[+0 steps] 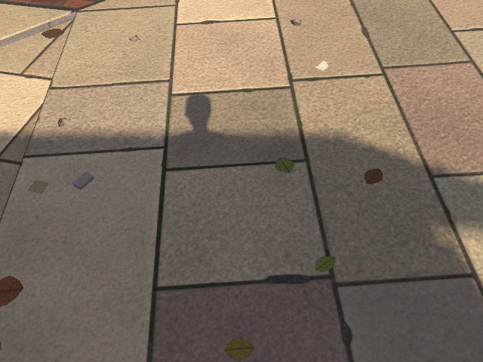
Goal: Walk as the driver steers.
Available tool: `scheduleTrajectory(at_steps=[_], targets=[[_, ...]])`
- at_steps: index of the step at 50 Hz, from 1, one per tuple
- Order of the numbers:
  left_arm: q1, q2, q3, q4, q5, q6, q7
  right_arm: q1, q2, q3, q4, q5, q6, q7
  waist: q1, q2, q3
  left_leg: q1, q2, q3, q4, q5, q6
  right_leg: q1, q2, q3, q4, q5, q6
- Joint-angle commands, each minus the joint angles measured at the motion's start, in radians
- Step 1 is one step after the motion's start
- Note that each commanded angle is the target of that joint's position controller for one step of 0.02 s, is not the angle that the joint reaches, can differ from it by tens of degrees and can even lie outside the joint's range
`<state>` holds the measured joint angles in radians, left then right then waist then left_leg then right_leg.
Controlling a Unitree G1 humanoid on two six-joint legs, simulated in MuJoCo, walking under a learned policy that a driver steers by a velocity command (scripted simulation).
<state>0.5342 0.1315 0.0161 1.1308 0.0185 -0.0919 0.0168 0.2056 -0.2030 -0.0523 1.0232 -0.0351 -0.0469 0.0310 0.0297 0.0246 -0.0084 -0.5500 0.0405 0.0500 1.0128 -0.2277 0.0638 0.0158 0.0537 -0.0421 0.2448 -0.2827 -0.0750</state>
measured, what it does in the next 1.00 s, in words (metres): walks ahead: left foot, then right foot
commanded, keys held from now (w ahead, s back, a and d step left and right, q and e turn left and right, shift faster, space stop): w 1.00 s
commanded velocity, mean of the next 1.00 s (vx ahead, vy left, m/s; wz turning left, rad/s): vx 0.48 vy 0.00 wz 0.00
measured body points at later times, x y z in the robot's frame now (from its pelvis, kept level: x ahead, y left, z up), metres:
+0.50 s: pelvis +0.28 +0.04 +0.00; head +0.30 +0.04 +0.45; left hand +0.37 +0.27 -0.14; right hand +0.23 -0.20 -0.15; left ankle +0.25 +0.08 -0.74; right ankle +0.35 -0.11 -0.67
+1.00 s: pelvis +0.57 -0.01 +0.00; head +0.59 -0.02 +0.45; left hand +0.56 +0.24 -0.15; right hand +0.64 -0.25 -0.15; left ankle +0.58 +0.13 -0.66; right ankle +0.57 -0.06 -0.74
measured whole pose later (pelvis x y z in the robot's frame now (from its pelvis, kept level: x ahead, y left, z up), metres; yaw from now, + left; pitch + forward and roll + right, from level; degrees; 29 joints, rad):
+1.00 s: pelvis +0.57 -0.01 +0.00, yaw +0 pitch +0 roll -1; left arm 0.35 0.19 0.06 1.05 0.01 -0.10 0.00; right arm 0.23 -0.21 -0.05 0.96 -0.04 -0.06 0.02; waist 0.00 0.03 0.04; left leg -0.53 0.08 -0.01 1.09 -0.25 0.06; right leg -0.14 0.08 -0.11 0.31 -0.17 -0.11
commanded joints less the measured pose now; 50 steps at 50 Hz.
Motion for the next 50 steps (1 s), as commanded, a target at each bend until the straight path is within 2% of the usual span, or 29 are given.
scheduleTrajectory(at_steps=[1, 4, 6, 8, 9, 10, 11, 12, 13, 14, 15, 16, 18, 20, 23, 28, 33, 35, 36, 37, 38, 39, 40, 41, 42, 43, 45, 47, 50], targets=[[0.087, 0.089, 0.003, -0.006, 0.0, -0.016, 0.004, -0.117, -0.01, 0.004, -0.084, 0.004, 0.0, 0.003, -0.001, -0.113, 0.143, -0.218, -0.004, 0.043, -0.066, 0.053, -0.018, 0.037, -0.235, 0.161, -0.093, 0.469, -0.096], [0.086, 0.102, -0.001, -0.007, 0.002, -0.018, 0.008, -0.253, 0.006, 0.02, -0.143, 0.014, 0.001, 0.003, 0.018, -0.134, 0.167, -0.123, -0.033, 0.086, -0.274, 0.101, -0.013, -0.016, -0.219, 0.115, -0.094, 0.564, -0.096], [0.081, 0.126, 0.003, -0.005, 0.002, -0.021, 0.011, -0.268, -0.008, 0.021, -0.16, 0.018, 0.002, 0.0, 0.008, -0.153, 0.161, -0.026, -0.054, 0.105, -0.365, 0.107, 0.016, -0.016, -0.235, 0.1, -0.079, 0.669, -0.095], [0.051, 0.15, 0.008, -0.007, 0.001, -0.026, 0.012, -0.191, -0.044, 0.008, -0.148, 0.019, -0.002, -0.014, -0.042, -0.151, 0.112, 0.115, -0.091, 0.11, -0.405, 0.095, 0.057, 0.013, -0.251, 0.075, 0.029, 0.934, -0.08], [0.037, 0.164, 0.013, -0.009, 0.001, -0.026, 0.013, -0.089, -0.068, -0.005, -0.119, 0.022, -0.009, -0.021, -0.088, -0.146, 0.055, 0.216, -0.114, 0.103, -0.423, 0.086, 0.077, 0.036, -0.25, 0.063, 0.147, 1.04, -0.069], [0.016, 0.177, 0.018, -0.013, -0.003, -0.022, 0.012, 0.065, -0.088, -0.019, -0.067, 0.023, -0.017, -0.028, -0.154, -0.131, -0.024, 0.38, -0.126, 0.099, -0.488, 0.123, 0.097, 0.02, -0.236, 0.044, 0.321, 1.037, -0.055], [0.008, 0.171, 0.017, -0.021, -0.007, -0.02, 0.008, 0.208, -0.126, -0.037, -0.024, 0.009, -0.024, -0.037, -0.207, -0.11, -0.097, 0.593, -0.05, 0.022, -0.514, 0.086, 0.119, -0.116, -0.203, 0.031, 0.533, 0.829, -0.046], [0.06, 0.083, 0.0, -0.051, -0.019, -0.016, -0.002, 0.325, -0.223, -0.061, -0.013, -0.017, -0.027, -0.041, -0.195, 0.056, -0.22, 0.819, 0.239, -0.358, -0.552, -0.108, 0.192, -0.358, -0.099, -0.018, 0.892, 0.283, -0.026], [0.105, 0.083, 0.014, -0.053, -0.028, -0.011, -0.011, 0.28, -0.234, -0.065, -0.017, 0.002, -0.013, -0.026, -0.145, 0.151, -0.265, 0.847, 0.379, -0.794, -0.751, -0.195, 0.301, -0.572, 0.035, 0.059, 1.155, -0.211, -0.019], [0.009, 0.125, 0.026, -0.081, -0.008, -0.004, -0.011, 0.15, -0.189, -0.054, -0.034, 0.025, -0.013, -0.021, -0.094, 0.064, -0.1, 0.701, 0.34, -0.69, -0.797, -0.322, 0.273, -0.653, -0.051, 0.104, 1.174, -0.117, -0.035], [-0.085, 0.131, 0.029, -0.107, 0.003, -0.008, -0.016, 0.069, -0.111, -0.034, -0.051, 0.031, -0.021, -0.017, -0.08, -0.003, 0.013, 0.546, 0.303, -0.552, -0.83, -0.275, 0.243, -0.652, -0.09, 0.094, 1.119, -0.032, -0.037], [-0.113, 0.11, 0.03, -0.111, 0.005, -0.007, -0.019, 0.041, -0.067, -0.021, -0.048, 0.024, -0.033, -0.017, -0.046, -0.04, 0.07, 0.437, 0.255, -0.446, -0.855, -0.15, 0.209, -0.606, -0.121, 0.094, 1.055, 0.009, -0.036], [-0.085, 0.074, 0.029, -0.104, 0.023, 0.017, -0.028, 0.071, -0.02, -0.001, -0.019, 0.02, -0.051, -0.027, 0.006, -0.02, 0.074, 0.337, 0.187, -0.298, -0.87, 0.03, 0.166, -0.51, -0.148, 0.092, 0.967, 0.021, -0.016], [-0.103, 0.066, 0.031, -0.115, 0.023, 0.035, -0.034, 0.133, -0.039, 0.0, 0.003, 0.02, -0.066, -0.032, 0.017, -0.002, 0.076, 0.333, 0.165, -0.229, -0.874, 0.167, 0.164, -0.52, -0.15, 0.066, 0.918, 0.036, -0.001], [-0.247, 0.087, 0.036, -0.169, 0.023, 0.05, -0.042, 0.197, -0.069, 0.001, 0.015, 0.024, -0.068, -0.034, 0.0, 0.011, 0.11, 0.37, 0.141, -0.164, -0.903, 0.225, 0.152, -0.637, -0.167, 0.028, 0.81, 0.136, 0.023], [-0.477, 0.075, 0.025, -0.248, 0.005, 0.046, -0.05, 0.301, -0.059, 0.014, 0.029, 0.026, -0.067, -0.036, -0.06, 0.029, 0.125, 0.457, 0.105, -0.089, -0.888, 0.439, 0.106, -0.657, -0.132, -0.035, 0.517, 0.291, 0.043], [-0.596, 0.085, 0.021, -0.292, 0.0, 0.037, -0.047, 0.378, -0.072, 0.016, 0.056, 0.015, -0.063, -0.05, -0.092, 0.046, 0.126, 0.636, 0.147, -0.081, -0.83, 0.598, 0.113, -0.652, -0.087, -0.064, 0.358, 0.269, 0.009], [-0.568, 0.1, 0.027, -0.293, 0.0, 0.028, -0.041, 0.354, -0.085, 0.012, 0.056, 0.009, -0.062, -0.056, -0.06, 0.054, 0.108, 0.681, 0.165, -0.067, -0.757, 0.775, 0.112, -0.584, -0.059, -0.07, 0.317, 0.192, -0.024], [-0.513, 0.113, 0.035, -0.279, 0.002, 0.024, -0.035, 0.338, -0.097, 0.009, 0.055, 0.008, -0.062, -0.058, -0.031, 0.064, 0.077, 0.691, 0.169, -0.059, -0.687, 0.91, 0.105, -0.505, -0.03, -0.079, 0.304, 0.144, -0.043], [-0.407, 0.133, 0.046, -0.246, 0.002, 0.017, -0.027, 0.326, -0.107, 0.006, 0.055, 0.006, -0.06, -0.059, 0.013, 0.067, 0.023, 0.696, 0.164, -0.052, -0.568, 0.993, 0.097, -0.392, -0.001, -0.083, 0.276, 0.119, -0.064], [-0.245, 0.154, 0.06, -0.193, 0.008, 0.008, -0.019, 0.303, -0.112, 0.005, 0.049, 0.014, -0.056, -0.057, 0.085, 0.05, -0.055, 0.63, 0.138, -0.028, -0.386, 0.934, 0.082, -0.192, -0.001, -0.076, 0.203, 0.176, -0.089], [-0.075, 0.224, 0.083, -0.156, 0.035, 0.002, -0.007, 0.291, -0.087, 0.014, 0.021, 0.026, -0.059, -0.052, 0.144, -0.006, -0.164, 0.425, 0.101, -0.007, -0.119, 0.626, 0.069, 0.072, -0.176, 0.108, 0.201, 0.107, -0.138], [-0.013, 0.318, 0.108, -0.149, 0.048, 0.007, -0.011, 0.42, 0.024, 0.032, 0.004, 0.068, -0.055, -0.038, 0.086, -0.239, -0.295, 0.04, -0.096, 0.042, 0.298, -0.171, 0.022, 0.361, -0.492, 0.626, 0.13, 0.081, -0.31], [-0.088, 0.266, 0.101, -0.154, 0.006, 0.023, -0.022, 0.344, -0.085, 0.002, 0.009, 0.04, -0.05, -0.042, 0.076, -0.082, -0.253, -0.057, -0.081, -0.095, 0.379, -0.243, 0.039, 0.28, -0.451, 0.702, 0.04, -0.007, -0.293], [-0.208, 0.217, 0.084, -0.172, -0.006, 0.021, -0.026, 0.244, -0.083, -0.002, -0.031, 0.031, -0.054, -0.039, 0.034, -0.072, -0.084, -0.102, -0.027, -0.103, 0.341, -0.15, 0.043, 0.121, -0.417, 0.529, 0.007, -0.008, -0.253], [-0.262, 0.158, 0.069, -0.177, -0.002, 0.012, -0.03, 0.194, -0.072, -0.002, -0.042, 0.026, -0.057, -0.036, 0.011, -0.026, -0.008, -0.074, 0.005, -0.102, 0.284, -0.09, 0.041, -0.003, -0.374, 0.43, -0.032, 0.087, -0.22], [-0.258, 0.092, 0.047, -0.147, -0.003, -0.002, -0.021, 0.207, -0.034, -0.002, -0.037, 0.002, -0.034, -0.027, -0.05, -0.042, 0.042, 0.022, 0.042, -0.096, 0.184, -0.055, 0.024, -0.151, -0.289, 0.274, -0.07, 0.21, -0.153], [-0.201, 0.106, 0.045, -0.121, -0.004, -0.017, -0.016, 0.214, -0.008, -0.001, -0.037, -0.005, -0.013, -0.016, -0.066, -0.056, 0.043, 0.043, 0.043, -0.075, 0.139, -0.043, 0.006, -0.176, -0.266, 0.216, -0.083, 0.304, -0.146], [-0.149, 0.15, 0.05, -0.106, -0.006, -0.024, -0.015, 0.099, -0.021, -0.004, -0.082, -0.007, 0.004, -0.006, -0.063, -0.066, 0.079, -0.048, 0.067, -0.044, 0.048, 0.04, -0.02, -0.175, -0.248, 0.159, -0.12, 0.333, -0.145]])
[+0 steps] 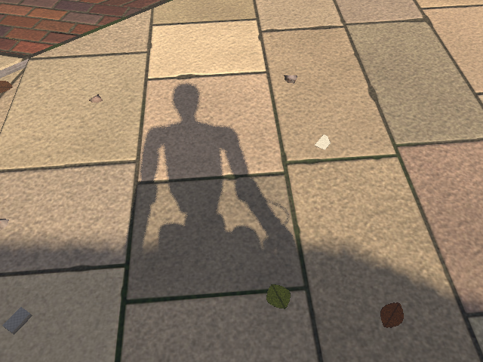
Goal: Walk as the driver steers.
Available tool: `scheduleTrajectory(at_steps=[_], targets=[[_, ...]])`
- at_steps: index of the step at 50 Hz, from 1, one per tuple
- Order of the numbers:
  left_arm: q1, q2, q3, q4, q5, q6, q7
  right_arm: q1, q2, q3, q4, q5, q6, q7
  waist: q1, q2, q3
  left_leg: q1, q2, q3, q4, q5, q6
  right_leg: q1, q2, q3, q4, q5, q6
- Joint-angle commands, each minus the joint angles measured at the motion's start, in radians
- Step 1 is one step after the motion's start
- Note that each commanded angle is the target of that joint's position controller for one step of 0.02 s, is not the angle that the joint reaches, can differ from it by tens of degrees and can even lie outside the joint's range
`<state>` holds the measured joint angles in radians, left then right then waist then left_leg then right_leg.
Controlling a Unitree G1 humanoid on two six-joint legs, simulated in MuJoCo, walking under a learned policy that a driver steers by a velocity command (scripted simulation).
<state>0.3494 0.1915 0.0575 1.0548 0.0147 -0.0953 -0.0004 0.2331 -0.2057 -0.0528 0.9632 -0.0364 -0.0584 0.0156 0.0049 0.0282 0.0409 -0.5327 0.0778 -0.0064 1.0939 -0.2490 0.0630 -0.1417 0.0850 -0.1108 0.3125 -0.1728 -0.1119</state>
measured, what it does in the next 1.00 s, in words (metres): walks ahead: left foot, then right foot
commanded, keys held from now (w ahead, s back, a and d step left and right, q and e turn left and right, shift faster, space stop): w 0.72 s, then w+q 0.28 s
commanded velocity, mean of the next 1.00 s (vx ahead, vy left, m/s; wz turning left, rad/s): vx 0.50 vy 0.00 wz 0.07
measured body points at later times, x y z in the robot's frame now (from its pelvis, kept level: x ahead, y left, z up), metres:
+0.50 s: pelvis +0.28 +0.06 +0.00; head +0.30 +0.07 +0.45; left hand +0.30 +0.30 -0.16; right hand +0.32 -0.20 -0.14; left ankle +0.31 +0.12 -0.74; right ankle +0.22 -0.07 -0.66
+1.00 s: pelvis +0.54 +0.02 -0.01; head +0.57 +0.01 +0.44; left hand +0.67 +0.27 -0.13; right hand +0.53 -0.23 -0.16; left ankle +0.39 +0.12 -0.66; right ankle +0.61 -0.06 -0.74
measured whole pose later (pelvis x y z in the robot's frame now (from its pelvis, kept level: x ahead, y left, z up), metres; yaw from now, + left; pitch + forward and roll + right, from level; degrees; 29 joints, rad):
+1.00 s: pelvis +0.54 +0.02 -0.01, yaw +6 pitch +0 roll +0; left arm 0.11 0.20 0.05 0.89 0.03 -0.08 -0.01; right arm 0.40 -0.20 -0.05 1.02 0.00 -0.07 -0.01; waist -0.05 0.02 0.06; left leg -0.28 -0.01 0.00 1.11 -0.38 0.10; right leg -0.34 0.00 -0.14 0.51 -0.18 -0.07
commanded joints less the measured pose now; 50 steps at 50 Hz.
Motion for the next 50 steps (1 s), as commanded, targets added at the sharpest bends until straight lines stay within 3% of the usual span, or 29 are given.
scheduleTrajectory(at_steps=[1, 6, 11, 13, 15, 16, 17, 18, 19, 20, 21, 23, 26, 29, 34, 39, 42, 43, 44, 45, 46, 47, 48, 49, 50], targets=[[0.053, 0.09, 0.007, -0.028, -0.003, -0.02, 0.002, 0.02, -0.025, -0.003, -0.04, -0.003, 0.017, 0.011, -0.028, -0.073, 0.042, -0.097, 0.036, 0.022, -0.078, 0.099, -0.027, -0.008, -0.271, 0.215, -0.197, 0.236, -0.104], [0.143, 0.089, -0.003, -0.013, -0.003, -0.018, 0.002, -0.184, -0.016, 0.011, -0.108, 0.014, 0.014, 0.014, 0.027, -0.09, 0.058, -0.1, 0.012, 0.074, -0.351, 0.237, -0.039, 0.069, -0.246, 0.154, -0.192, 0.364, -0.074], [0.204, 0.102, -0.002, 0.013, 0.009, -0.012, 0.014, -0.288, -0.034, 0.01, -0.151, 0.015, 0.003, 0.01, 0.051, -0.101, 0.072, -0.105, -0.021, 0.089, -0.486, 0.197, 0.002, 0.234, -0.297, 0.15, -0.137, 0.467, -0.084], [0.179, 0.115, 0.001, 0.014, 0.013, -0.01, 0.02, -0.256, -0.046, 0.004, -0.149, 0.015, -0.006, 0.006, 0.02, -0.105, 0.058, -0.029, -0.05, 0.099, -0.532, 0.124, 0.034, 0.265, -0.311, 0.134, -0.066, 0.625, -0.072], [0.147, 0.133, 0.007, 0.012, 0.012, -0.005, 0.022, -0.068, -0.073, -0.015, -0.089, 0.011, -0.019, -0.006, -0.064, -0.103, -0.038, 0.205, -0.114, 0.124, -0.598, 0.091, 0.072, 0.255, -0.289, 0.104, 0.152, 0.831, -0.046], [0.132, 0.126, 0.004, 0.004, 0.006, -0.002, 0.02, 0.106, -0.105, -0.032, -0.032, -0.001, -0.029, -0.016, -0.132, -0.074, -0.13, 0.439, -0.088, 0.094, -0.634, 0.133, 0.101, 0.146, -0.249, 0.073, 0.352, 0.725, -0.026], [0.155, 0.07, -0.012, -0.033, -0.019, -0.003, 0.013, 0.266, -0.2, -0.057, -0.007, -0.028, -0.036, -0.026, -0.163, 0.053, -0.266, 0.729, 0.166, -0.21, -0.651, 0.05, 0.172, -0.122, -0.17, 0.024, 0.68, 0.338, 0.006], [0.254, 0.029, -0.013, -0.029, -0.037, 0.0, 0.007, 0.27, -0.255, -0.07, -0.004, -0.019, -0.026, -0.014, -0.111, 0.204, -0.344, 0.863, 0.37, -0.646, -0.785, 0.056, 0.293, -0.395, 0.002, 0.062, 0.973, -0.379, 0.025], [0.16, 0.099, 0.007, -0.037, -0.01, 0.007, 0.008, 0.17, -0.204, -0.061, -0.014, 0.016, -0.015, -0.008, -0.081, 0.058, -0.23, 0.748, 0.31, -0.585, -0.819, -0.055, 0.257, -0.471, -0.071, 0.167, 1.022, -0.294, 0.01], [0.072, 0.092, 0.007, -0.065, -0.003, 0.002, 0.002, 0.073, -0.135, -0.041, -0.03, 0.024, -0.017, -0.004, -0.055, 0.02, -0.092, 0.593, 0.274, -0.439, -0.854, -0.043, 0.221, -0.49, -0.111, 0.16, 0.98, -0.199, 0.01], [0.036, 0.074, 0.006, -0.07, 0.0, 0.001, -0.001, 0.028, -0.088, -0.027, -0.032, 0.02, -0.024, -0.002, -0.028, -0.007, -0.034, 0.489, 0.223, -0.34, -0.891, 0.031, 0.184, -0.457, -0.144, 0.157, 0.919, -0.139, 0.011], [0.061, 0.045, 0.005, -0.061, 0.022, 0.025, -0.011, 0.038, -0.036, -0.009, -0.006, 0.023, -0.036, -0.011, 0.02, 0.023, -0.011, 0.382, 0.152, -0.206, -0.927, 0.146, 0.138, -0.371, -0.173, 0.147, 0.84, -0.101, 0.031], [0.024, 0.033, 0.007, -0.077, 0.026, 0.049, -0.024, 0.121, -0.07, -0.012, 0.028, 0.027, -0.055, -0.017, 0.034, 0.024, -0.001, 0.374, 0.13, -0.133, -0.95, 0.271, 0.142, -0.397, -0.179, 0.116, 0.787, -0.057, 0.057], [-0.115, 0.047, 0.006, -0.126, 0.023, 0.059, -0.029, 0.177, -0.084, -0.011, 0.04, 0.027, -0.054, -0.017, 0.01, 0.026, 0.039, 0.403, 0.114, -0.097, -0.984, 0.284, 0.137, -0.504, -0.2, 0.093, 0.686, 0.046, 0.081], [-0.302, 0.035, -0.008, -0.189, 0.009, 0.054, -0.032, 0.265, -0.079, -0.001, 0.06, 0.026, -0.052, -0.02, -0.036, 0.033, 0.06, 0.477, 0.092, -0.04, -0.978, 0.418, 0.116, -0.515, -0.176, 0.049, 0.439, 0.167, 0.094], [-0.42, 0.049, -0.012, -0.242, 0.008, 0.041, -0.028, 0.337, -0.088, -0.001, 0.089, 0.016, -0.045, -0.032, -0.066, 0.039, 0.076, 0.625, 0.133, -0.07, -0.909, 0.549, 0.139, -0.521, -0.142, 0.04, 0.305, 0.13, 0.066], [-0.35, 0.075, -0.002, -0.238, 0.003, 0.021, -0.02, 0.282, -0.118, -0.01, 0.078, 0.009, -0.04, -0.038, -0.012, 0.047, 0.041, 0.645, 0.141, -0.082, -0.79, 0.76, 0.123, -0.376, -0.097, 0.04, 0.229, 0.023, 0.034], [-0.25, 0.092, 0.007, -0.208, 0.004, 0.014, -0.012, 0.262, -0.128, -0.013, 0.074, 0.01, -0.039, -0.036, 0.029, 0.049, -0.009, 0.626, 0.123, -0.077, -0.684, 0.852, 0.11, -0.24, -0.065, 0.027, 0.193, 0.005, 0.02], [-0.084, 0.12, 0.021, -0.157, 0.013, 0.001, -0.002, 0.238, -0.124, -0.012, 0.067, 0.019, -0.038, -0.031, 0.101, 0.016, -0.101, 0.544, 0.077, -0.046, -0.501, 0.799, 0.089, -0.01, -0.072, 0.036, 0.131, 0.069, -0.003], [0.089, 0.204, 0.044, -0.133, 0.043, -0.008, 0.013, 0.23, -0.086, -0.001, 0.031, 0.034, -0.041, -0.026, 0.154, -0.068, -0.237, 0.338, 0.018, -0.015, -0.223, 0.479, 0.071, 0.262, -0.284, 0.25, 0.123, -0.003, -0.048], [0.108, 0.294, 0.066, -0.139, 0.054, 0.0, 0.006, 0.365, 0.023, 0.016, 0.017, 0.075, -0.033, -0.027, 0.086, -0.288, -0.355, 0.003, -0.151, 0.052, 0.112, -0.255, 0.034, 0.486, -0.562, 0.685, 0.024, -0.048, -0.161], [0.028, 0.222, 0.054, -0.16, 0.023, 0.016, -0.001, 0.308, -0.091, -0.013, 0.027, 0.043, -0.02, -0.033, 0.072, -0.127, -0.295, -0.054, -0.095, -0.05, 0.196, -0.231, 0.05, 0.376, -0.522, 0.714, -0.025, -0.14, -0.143], [-0.073, 0.148, 0.032, -0.175, 0.015, 0.016, -0.002, 0.226, -0.089, -0.02, 0.007, 0.035, -0.018, -0.028, 0.039, -0.076, -0.143, -0.074, -0.054, -0.057, 0.181, -0.14, 0.051, 0.224, -0.485, 0.552, -0.055, -0.152, -0.11], [-0.118, 0.104, 0.021, -0.177, 0.014, 0.009, -0.004, 0.186, -0.06, -0.016, -0.003, 0.032, -0.016, -0.023, 0.022, -0.053, -0.064, -0.056, -0.019, -0.053, 0.141, -0.081, 0.047, 0.109, -0.44, 0.43, -0.099, -0.082, -0.081], [-0.124, 0.084, 0.015, -0.17, 0.013, 0.003, 0.001, 0.172, -0.052, -0.02, -0.005, 0.02, -0.006, -0.016, 0.005, -0.075, -0.031, -0.031, 0.0, -0.049, 0.109, -0.055, 0.041, 0.044, -0.401, 0.341, -0.121, -0.037, -0.053]])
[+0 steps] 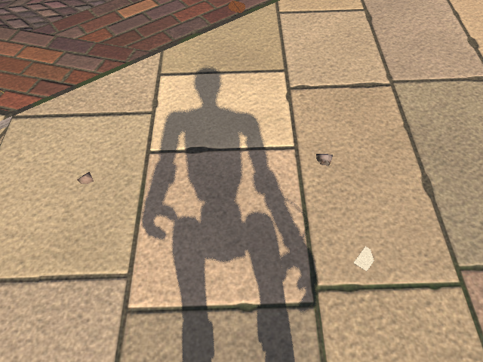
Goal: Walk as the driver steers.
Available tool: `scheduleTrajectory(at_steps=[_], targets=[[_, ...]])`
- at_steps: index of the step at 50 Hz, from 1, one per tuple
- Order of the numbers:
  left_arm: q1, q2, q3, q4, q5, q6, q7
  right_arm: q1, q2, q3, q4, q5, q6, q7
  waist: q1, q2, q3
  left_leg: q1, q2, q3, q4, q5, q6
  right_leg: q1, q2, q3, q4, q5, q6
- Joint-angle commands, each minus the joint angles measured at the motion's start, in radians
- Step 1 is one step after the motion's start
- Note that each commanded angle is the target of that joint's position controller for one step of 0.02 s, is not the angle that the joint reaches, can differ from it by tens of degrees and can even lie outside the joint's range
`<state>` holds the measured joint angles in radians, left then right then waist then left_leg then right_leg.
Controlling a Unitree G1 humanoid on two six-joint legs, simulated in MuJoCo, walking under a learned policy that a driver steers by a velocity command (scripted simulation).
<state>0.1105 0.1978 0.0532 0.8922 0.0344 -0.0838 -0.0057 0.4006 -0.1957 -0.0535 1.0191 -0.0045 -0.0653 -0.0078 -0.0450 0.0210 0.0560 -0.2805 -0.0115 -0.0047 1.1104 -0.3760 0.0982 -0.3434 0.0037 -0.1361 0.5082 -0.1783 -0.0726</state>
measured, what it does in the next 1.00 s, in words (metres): walks ahead, turning left: left foot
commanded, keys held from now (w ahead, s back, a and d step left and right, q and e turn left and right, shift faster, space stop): w+q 0.70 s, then w+e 0.30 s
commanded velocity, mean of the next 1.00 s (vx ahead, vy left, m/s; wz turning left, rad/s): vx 0.50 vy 0.00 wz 0.40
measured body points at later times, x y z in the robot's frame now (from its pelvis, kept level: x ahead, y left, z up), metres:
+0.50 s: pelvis +0.25 +0.06 -0.02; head +0.28 +0.07 +0.43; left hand +0.16 +0.29 -0.16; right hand +0.48 -0.13 -0.13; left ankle +0.31 +0.12 -0.73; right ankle +0.10 -0.09 -0.66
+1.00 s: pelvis +0.52 +0.14 -0.01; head +0.54 +0.15 +0.44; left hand +0.60 +0.42 -0.11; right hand +0.59 -0.13 -0.14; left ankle +0.31 +0.12 -0.73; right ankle +0.67 +0.12 -0.73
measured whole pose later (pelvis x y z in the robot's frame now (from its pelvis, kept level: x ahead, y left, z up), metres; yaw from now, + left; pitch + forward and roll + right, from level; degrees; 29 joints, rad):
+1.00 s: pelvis +0.52 +0.14 -0.01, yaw +23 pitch +1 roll +0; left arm 0.07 0.23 0.03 0.76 0.02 -0.04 -0.04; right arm 0.43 -0.25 -0.04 0.94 -0.03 -0.08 -0.02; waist -0.05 -0.02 0.04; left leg 0.17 -0.11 -0.04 0.24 -0.40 0.11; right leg -0.51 0.01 -0.09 0.55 -0.11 -0.10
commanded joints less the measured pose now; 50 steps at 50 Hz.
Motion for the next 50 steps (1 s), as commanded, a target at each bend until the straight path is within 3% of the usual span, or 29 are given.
scheduleTrajectory(at_steps=[1, 4, 7, 11, 16, 19, 21, 22, 23, 24, 25, 26, 27, 29, 31, 34, 37, 41, 45, 46, 48, 49, 50], targets=[[0.122, 0.06, 0.014, 0.006, -0.011, -0.014, 0.013, 0.016, -0.052, -0.021, -0.063, -0.022, 0.015, 0.016, 0.031, -0.091, -0.031, -0.255, 0.101, -0.045, 0.072, 0.086, -0.003, 0.199, -0.289, 0.292, -0.333, 0.017, -0.071], [0.187, 0.073, 0.016, 0.032, -0.022, -0.038, 0.017, -0.023, -0.027, -0.023, -0.088, -0.027, 0.044, 0.033, 0.014, -0.091, -0.025, -0.291, 0.111, -0.026, 0.054, 0.144, -0.016, 0.192, -0.28, 0.181, -0.357, 0.138, -0.067], [0.23, 0.087, 0.019, 0.043, -0.017, -0.044, 0.018, -0.132, -0.033, -0.022, -0.131, -0.028, 0.056, 0.045, 0.022, -0.087, 0.002, -0.39, 0.126, -0.011, -0.004, 0.248, -0.029, 0.217, -0.269, 0.093, -0.374, 0.189, -0.066], [0.269, 0.092, 0.015, 0.055, -0.016, -0.043, 0.02, -0.282, -0.029, -0.01, -0.19, -0.025, 0.052, 0.061, 0.045, -0.087, 0.036, -0.393, 0.112, 0.039, -0.235, 0.369, -0.039, 0.244, -0.243, -0.014, -0.369, 0.283, -0.056], [0.346, 0.131, 0.024, 0.079, -0.014, -0.028, 0.032, -0.417, -0.04, -0.001, -0.252, -0.032, 0.05, 0.074, 0.082, -0.09, 0.055, -0.353, 0.08, 0.127, -0.427, 0.326, 0.003, 0.383, -0.284, -0.089, -0.325, 0.426, -0.053], [0.339, 0.165, 0.032, 0.08, -0.01, -0.009, 0.04, -0.38, -0.064, -0.012, -0.254, -0.037, 0.051, 0.067, 0.05, -0.121, 0.013, -0.247, 0.005, 0.177, -0.47, 0.187, 0.055, 0.457, -0.295, -0.138, -0.173, 0.795, -0.04], [0.325, 0.197, 0.042, 0.071, -0.01, 0.012, 0.039, -0.224, -0.099, -0.033, -0.213, -0.037, 0.044, 0.056, -0.013, -0.129, -0.082, -0.074, -0.068, 0.189, -0.517, 0.106, 0.1, 0.46, -0.295, -0.15, 0.092, 0.923, -0.036], [0.309, 0.201, 0.042, 0.058, -0.014, 0.02, 0.033, -0.076, -0.133, -0.052, -0.167, -0.045, 0.034, 0.044, -0.083, -0.083, -0.163, 0.138, -0.082, 0.153, -0.609, 0.144, 0.132, 0.353, -0.277, -0.166, 0.327, 0.78, -0.008], [0.314, 0.141, 0.028, 0.01, -0.027, 0.019, 0.025, 0.022, -0.241, -0.084, -0.153, -0.058, 0.03, 0.029, -0.107, 0.053, -0.267, 0.421, 0.147, -0.171, -0.65, 0.018, 0.212, 0.045, -0.216, -0.164, 0.657, 0.322, 0.035], [0.277, 0.108, 0.027, -0.069, -0.028, 0.007, 0.008, -0.024, -0.326, -0.101, -0.179, -0.031, 0.039, 0.027, -0.045, 0.196, -0.311, 0.574, 0.362, -0.715, -0.806, 0.089, 0.341, -0.309, 0.01, -0.016, 0.953, -0.378, 0.089], [0.147, 0.153, 0.032, -0.098, -0.018, -0.002, 0.003, -0.017, -0.302, -0.094, -0.174, -0.017, 0.051, 0.021, -0.071, 0.024, -0.227, 0.522, 0.342, -0.621, -0.844, 0.154, 0.312, -0.417, -0.048, 0.138, 0.949, -0.29, 0.079], [0.132, 0.13, 0.023, -0.107, -0.03, -0.015, 0.0, -0.064, -0.255, -0.08, -0.167, -0.01, 0.05, 0.013, -0.035, 0.002, -0.121, 0.403, 0.321, -0.49, -0.849, 0.234, 0.28, -0.419, -0.089, 0.144, 0.88, -0.196, 0.07], [0.161, 0.127, 0.023, -0.087, -0.027, -0.019, 0.003, -0.112, -0.206, -0.067, -0.172, -0.007, 0.043, 0.011, 0.016, -0.051, -0.061, 0.286, 0.265, -0.395, -0.863, 0.352, 0.231, -0.356, -0.123, 0.149, 0.775, -0.151, 0.068], [0.202, 0.122, 0.023, -0.075, 0.01, 0.015, 0.002, -0.165, -0.16, -0.049, -0.184, 0.005, 0.024, 0.005, 0.073, -0.034, -0.059, 0.171, 0.181, -0.279, -0.879, 0.475, 0.192, -0.241, -0.144, 0.159, 0.68, -0.132, 0.088], [0.193, 0.114, 0.022, -0.088, 0.017, 0.044, -0.006, -0.132, -0.174, -0.048, -0.18, 0.011, 0.004, 0.008, 0.081, -0.023, -0.067, 0.143, 0.15, -0.251, -0.887, 0.552, 0.193, -0.228, -0.136, 0.145, 0.629, -0.119, 0.11], [0.081, 0.113, 0.018, -0.133, 0.014, 0.059, -0.011, -0.061, -0.204, -0.053, -0.173, 0.008, -0.002, 0.011, 0.049, 0.001, -0.036, 0.142, 0.127, -0.251, -0.912, 0.525, 0.172, -0.304, -0.131, 0.132, 0.52, -0.018, 0.131], [-0.008, 0.117, 0.014, -0.16, 0.009, 0.06, -0.016, 0.008, -0.188, -0.045, -0.161, 0.006, -0.004, 0.011, 0.011, 0.026, -0.02, 0.222, 0.126, -0.239, -0.926, 0.555, 0.133, -0.374, -0.125, 0.124, 0.385, 0.092, 0.127], [-0.103, 0.108, 0.001, -0.187, -0.002, 0.053, -0.027, 0.069, -0.174, -0.03, -0.139, -0.001, -0.015, 0.006, -0.031, 0.042, -0.011, 0.327, 0.132, -0.174, -0.926, 0.681, 0.078, -0.375, -0.103, 0.09, 0.245, 0.191, 0.085], [-0.183, 0.109, -0.01, -0.222, -0.011, 0.042, -0.038, 0.1, -0.177, -0.02, -0.117, -0.02, -0.019, -0.006, -0.047, 0.046, 0.03, 0.419, 0.176, -0.125, -0.93, 0.755, 0.07, -0.356, -0.064, 0.059, 0.118, 0.163, 0.025], [-0.17, 0.113, -0.01, -0.222, -0.013, 0.039, -0.039, 0.087, -0.183, -0.018, -0.114, -0.025, -0.02, -0.01, -0.031, 0.048, 0.033, 0.426, 0.187, -0.104, -0.917, 0.82, 0.063, -0.315, -0.047, 0.055, 0.089, 0.135, 0.005], [-0.07, 0.132, -0.001, -0.194, -0.016, 0.037, -0.031, 0.045, -0.203, -0.019, -0.116, -0.031, -0.024, -0.019, 0.025, 0.064, -0.011, 0.429, 0.194, -0.054, -0.812, 1.126, 0.04, -0.157, 0.021, 0.033, 0.062, 0.05, -0.038], [0.032, 0.153, 0.008, -0.162, -0.018, 0.035, -0.023, 0.034, -0.215, -0.02, -0.113, -0.038, -0.023, -0.021, 0.069, 0.069, -0.063, 0.445, 0.193, -0.035, -0.689, 1.254, 0.03, -0.063, 0.058, 0.027, 0.054, 0.007, -0.059], [0.173, 0.168, 0.019, -0.115, -0.014, 0.029, -0.016, 0.016, -0.226, -0.022, -0.115, -0.038, -0.017, -0.021, 0.133, 0.058, -0.131, 0.423, 0.177, -0.009, -0.506, 1.264, 0.021, 0.08, 0.083, 0.024, -0.005, 0.021, -0.081]])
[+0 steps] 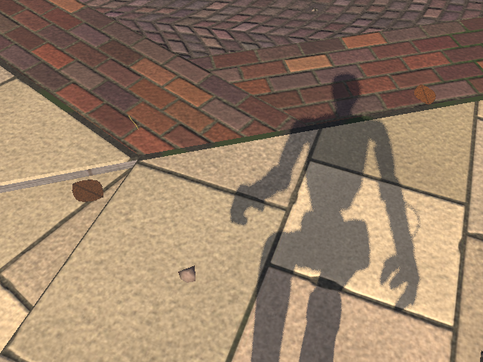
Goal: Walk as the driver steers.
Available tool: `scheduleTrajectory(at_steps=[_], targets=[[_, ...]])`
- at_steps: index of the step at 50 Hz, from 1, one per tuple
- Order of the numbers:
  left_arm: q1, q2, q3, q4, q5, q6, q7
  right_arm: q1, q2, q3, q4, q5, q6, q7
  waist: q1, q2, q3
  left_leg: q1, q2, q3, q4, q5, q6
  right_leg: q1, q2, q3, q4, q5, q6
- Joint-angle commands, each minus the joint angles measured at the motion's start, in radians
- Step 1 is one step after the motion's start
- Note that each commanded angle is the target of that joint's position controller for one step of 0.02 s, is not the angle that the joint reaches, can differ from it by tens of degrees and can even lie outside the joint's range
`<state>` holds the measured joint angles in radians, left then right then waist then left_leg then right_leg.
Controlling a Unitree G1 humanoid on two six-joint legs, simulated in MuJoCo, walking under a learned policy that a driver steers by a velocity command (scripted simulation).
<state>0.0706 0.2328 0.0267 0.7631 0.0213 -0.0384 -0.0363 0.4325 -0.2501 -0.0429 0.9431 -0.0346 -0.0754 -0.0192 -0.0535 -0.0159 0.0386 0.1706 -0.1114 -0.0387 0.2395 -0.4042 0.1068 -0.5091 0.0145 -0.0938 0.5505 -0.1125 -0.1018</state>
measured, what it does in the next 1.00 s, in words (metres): walks ahead, turning right: right foot, then left foot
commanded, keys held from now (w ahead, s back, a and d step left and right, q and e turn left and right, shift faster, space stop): w+e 0.66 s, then w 0.34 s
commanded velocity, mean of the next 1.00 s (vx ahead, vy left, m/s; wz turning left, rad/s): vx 0.50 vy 0.00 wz -0.42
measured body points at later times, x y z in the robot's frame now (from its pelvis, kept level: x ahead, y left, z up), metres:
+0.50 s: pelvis +0.28 -0.02 +0.01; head +0.31 -0.03 +0.46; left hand +0.32 +0.27 -0.11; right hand +0.45 -0.29 -0.07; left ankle +0.45 +0.07 -0.70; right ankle +0.14 -0.07 -0.72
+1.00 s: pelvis +0.52 -0.10 +0.01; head +0.54 -0.11 +0.46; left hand +0.82 -0.01 -0.07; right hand +0.35 -0.31 -0.12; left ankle +0.46 +0.06 -0.72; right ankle +0.57 -0.24 -0.71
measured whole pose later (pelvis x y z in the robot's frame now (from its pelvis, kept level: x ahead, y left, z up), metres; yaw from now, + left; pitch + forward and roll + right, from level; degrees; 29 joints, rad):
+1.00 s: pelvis +0.52 -0.10 +0.01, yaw -29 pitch +2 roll +2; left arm 0.05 0.25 0.01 0.69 0.04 -0.02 -0.06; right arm 0.46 -0.25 -0.03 0.90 -0.02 -0.08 0.02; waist -0.09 -0.03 0.02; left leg 0.04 0.00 0.14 0.25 -0.33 0.00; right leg -0.53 -0.03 -0.04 0.60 -0.15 -0.06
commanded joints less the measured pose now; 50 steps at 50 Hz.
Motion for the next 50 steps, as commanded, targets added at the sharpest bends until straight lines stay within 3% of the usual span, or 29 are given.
scheduleTrajectory(at_steps=[1, 2, 3, 4, 5, 6, 7, 9, 11, 14, 17, 21, 24, 26, 27, 28, 29, 30, 31, 32, 34, 38, 43, 46, 48, 50], targets=[[0.366, 0.166, 0.059, 0.054, 0.016, -0.022, 0.024, -0.038, -0.167, -0.028, -0.056, 0.001, -0.01, -0.01, 0.214, 0.058, -0.191, -0.194, 0.25, 0.053, 0.607, 1.08, 0.0, 0.48, -0.015, 0.091, -0.074, -0.032, -0.097], [0.445, 0.295, 0.095, 0.059, 0.034, -0.02, 0.031, 0.039, -0.088, -0.012, -0.096, 0.034, -0.016, 0.001, 0.172, -0.162, -0.298, -0.555, 0.084, 0.115, 1.039, 0.473, -0.059, 0.767, -0.302, 0.57, -0.09, -0.023, -0.255], [0.37, 0.257, 0.09, 0.066, -0.009, -0.008, 0.015, 0.029, -0.122, -0.019, -0.103, 0.009, -0.024, 0.01, 0.126, -0.157, -0.308, -0.755, -0.001, -0.002, 1.18, -0.063, -0.055, 0.788, -0.364, 0.881, -0.246, 0.012, -0.315], [0.269, 0.224, 0.084, 0.046, -0.026, -0.004, 0.01, -0.053, -0.127, -0.016, -0.128, -0.003, -0.027, 0.015, 0.093, -0.073, -0.153, -0.829, 0.082, -0.059, 1.175, 0.013, -0.048, 0.649, -0.337, 0.739, -0.262, -0.102, -0.289], [0.22, 0.168, 0.071, 0.033, -0.021, -0.002, 0.008, -0.112, -0.135, -0.013, -0.145, 0.0, -0.036, 0.021, 0.086, 0.009, -0.069, -0.824, 0.125, -0.046, 1.112, 0.079, -0.051, 0.516, -0.302, 0.629, -0.296, -0.082, -0.258], [0.206, 0.143, 0.063, 0.036, -0.015, -0.004, 0.011, -0.134, -0.123, -0.012, -0.154, 0.0, -0.032, 0.025, 0.06, 0.04, -0.015, -0.793, 0.154, -0.041, 1.042, 0.095, -0.057, 0.415, -0.253, 0.551, -0.321, -0.02, -0.224], [0.206, 0.128, 0.056, 0.047, -0.017, -0.008, 0.017, -0.129, -0.113, -0.008, -0.164, -0.01, -0.017, 0.027, 0.033, 0.034, 0.003, -0.749, 0.173, -0.037, 0.985, 0.1, -0.074, 0.34, -0.21, 0.49, -0.337, 0.05, -0.2], [0.23, 0.148, 0.059, 0.056, -0.021, -0.024, 0.019, -0.112, -0.087, 0.001, -0.169, -0.019, 0.014, 0.031, 0.017, -0.001, -0.018, -0.706, 0.183, -0.013, 0.911, 0.105, -0.103, 0.289, -0.166, 0.418, -0.351, 0.144, -0.19], [0.26, 0.174, 0.067, 0.062, -0.024, -0.029, 0.021, -0.159, -0.079, 0.006, -0.193, -0.018, 0.026, 0.033, 0.024, -0.014, -0.015, -0.73, 0.19, 0.011, 0.828, 0.149, -0.131, 0.268, -0.138, 0.381, -0.368, 0.168, -0.189], [0.318, 0.182, 0.072, 0.066, -0.027, -0.025, 0.023, -0.304, -0.077, 0.011, -0.247, -0.014, 0.03, 0.035, 0.069, -0.026, 0.011, -0.794, 0.195, 0.03, 0.653, 0.277, -0.163, 0.294, -0.107, 0.375, -0.379, 0.171, -0.155], [0.378, 0.188, 0.078, 0.069, -0.027, -0.018, 0.027, -0.399, -0.071, 0.017, -0.279, -0.007, 0.028, 0.04, 0.116, -0.041, -0.008, -0.814, 0.175, 0.029, 0.523, 0.375, -0.171, 0.38, -0.094, 0.384, -0.336, 0.224, -0.118], [0.427, 0.195, 0.081, 0.063, -0.012, -0.011, 0.038, -0.503, -0.076, 0.025, -0.323, 0.002, 0.016, 0.043, 0.154, -0.053, -0.014, -0.821, 0.138, 0.026, 0.409, 0.363, -0.159, 0.485, -0.114, 0.435, -0.259, 0.327, -0.116], [0.374, 0.216, 0.087, 0.035, -0.004, -0.01, 0.048, -0.454, -0.108, 0.02, -0.325, 0.007, 0.002, 0.038, 0.108, -0.072, -0.027, -0.674, 0.112, 0.003, 0.299, 0.292, -0.128, 0.476, -0.133, 0.483, -0.189, 0.367, -0.081], [0.314, 0.229, 0.089, 0.016, -0.009, -0.018, 0.04, -0.268, -0.15, 0.001, -0.273, 0.008, -0.012, 0.022, 0.013, -0.051, -0.102, -0.387, 0.08, 0.013, 0.205, 0.261, -0.09, 0.402, -0.084, 0.469, -0.019, 0.449, -0.038], [0.313, 0.191, 0.077, 0.004, -0.022, -0.027, 0.029, -0.136, -0.206, -0.016, -0.255, -0.009, -0.025, 0.006, -0.044, 0.031, -0.208, -0.168, 0.208, -0.1, 0.172, 0.194, -0.045, 0.31, -0.022, 0.409, 0.197, 0.335, -0.01], [0.358, 0.102, 0.055, -0.033, -0.053, -0.033, 0.029, -0.029, -0.289, -0.037, -0.262, -0.032, -0.019, -0.01, -0.059, 0.194, -0.341, 0.089, 0.475, -0.435, 0.124, 0.034, 0.024, 0.071, 0.091, 0.27, 0.481, -0.11, 0.024], [0.422, 0.133, 0.055, -0.051, -0.03, -0.023, 0.031, -0.068, -0.306, -0.048, -0.252, -0.017, 0.0, -0.005, 0.013, 0.323, -0.358, 0.091, 0.574, -0.748, 0.049, 0.007, 0.102, -0.1, 0.112, 0.207, 0.624, -0.458, 0.024], [0.39, 0.174, 0.061, -0.013, -0.005, -0.005, 0.036, -0.133, -0.199, -0.029, -0.268, -0.009, 0.009, 0.001, 0.029, 0.134, -0.209, -0.037, 0.531, -0.631, 0.053, -0.068, 0.094, -0.148, 0.028, 0.214, 0.692, -0.371, 0.022], [0.323, 0.164, 0.059, -0.015, 0.002, -0.001, 0.024, -0.175, -0.129, -0.012, -0.271, -0.002, 0.008, 0.005, 0.025, 0.048, -0.107, -0.158, 0.47, -0.471, 0.028, -0.005, 0.074, -0.135, 0.001, 0.201, 0.665, -0.292, 0.03], [0.3, 0.145, 0.057, -0.022, 0.003, 0.005, 0.015, -0.198, -0.106, -0.005, -0.267, -0.004, 0.006, 0.007, 0.043, 0.067, -0.063, -0.232, 0.42, -0.349, -0.005, 0.094, 0.047, -0.112, -0.027, 0.19, 0.625, -0.253, 0.039], [0.288, 0.133, 0.054, -0.026, 0.02, 0.025, -0.003, -0.171, -0.106, -0.004, -0.238, 0.003, -0.01, 0.008, 0.056, 0.126, -0.034, -0.297, 0.363, -0.207, -0.033, 0.269, 0.035, -0.082, -0.047, 0.173, 0.6, -0.223, 0.055], [0.218, 0.108, 0.043, -0.057, 0.02, 0.031, -0.018, -0.114, -0.122, -0.013, -0.196, 0.015, -0.04, 0.026, 0.063, 0.114, -0.039, -0.282, 0.364, -0.106, -0.074, 0.433, 0.071, -0.135, -0.039, 0.19, 0.539, -0.136, 0.069], [0.04, 0.079, 0.017, -0.11, 0.019, 0.02, -0.028, -0.076, -0.13, -0.017, -0.152, 0.02, -0.034, 0.035, 0.034, 0.11, 0.005, -0.285, 0.316, 0.036, -0.1, 0.489, 0.057, -0.115, -0.044, 0.123, 0.252, 0.023, 0.086], [-0.046, 0.073, 0.003, -0.137, 0.016, 0.012, -0.031, -0.019, -0.152, -0.022, -0.116, 0.022, -0.025, 0.033, 0.01, 0.118, 0.014, -0.263, 0.33, 0.056, -0.085, 0.524, 0.047, -0.037, -0.047, 0.055, 0.111, 0.024, 0.067], [-0.064, 0.086, 0.003, -0.145, 0.017, 0.007, -0.024, 0.012, -0.167, -0.026, -0.092, 0.02, -0.016, 0.032, 0.007, 0.123, 0.02, -0.21, 0.355, 0.047, -0.051, 0.585, 0.042, -0.008, -0.04, 0.032, 0.056, -0.023, 0.041], [-0.008, 0.099, 0.009, -0.129, 0.024, -0.002, -0.012, 0.015, -0.184, -0.029, -0.074, 0.021, -0.005, 0.028, 0.041, 0.121, -0.009, -0.167, 0.359, 0.064, 0.065, 0.799, 0.03, 0.096, -0.001, 0.007, -0.008, -0.089, 0.007]])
